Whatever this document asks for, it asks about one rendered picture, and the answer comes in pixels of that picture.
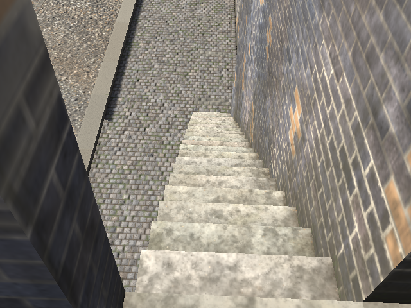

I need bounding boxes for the stairs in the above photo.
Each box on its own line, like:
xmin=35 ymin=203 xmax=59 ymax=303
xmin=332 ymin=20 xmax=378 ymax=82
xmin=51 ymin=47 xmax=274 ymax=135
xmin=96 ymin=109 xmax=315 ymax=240
xmin=135 ymin=112 xmax=340 ymax=301

